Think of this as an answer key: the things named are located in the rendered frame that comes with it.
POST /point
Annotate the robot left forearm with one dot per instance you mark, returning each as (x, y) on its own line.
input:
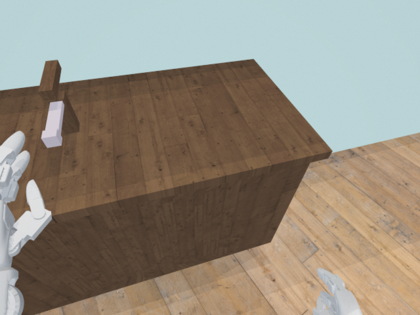
(11, 298)

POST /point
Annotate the left robot hand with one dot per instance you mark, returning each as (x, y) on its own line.
(31, 223)

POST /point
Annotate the counter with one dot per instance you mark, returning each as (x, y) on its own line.
(157, 172)

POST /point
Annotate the right robot hand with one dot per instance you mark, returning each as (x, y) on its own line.
(343, 302)

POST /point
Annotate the tap lever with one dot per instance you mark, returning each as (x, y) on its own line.
(52, 134)

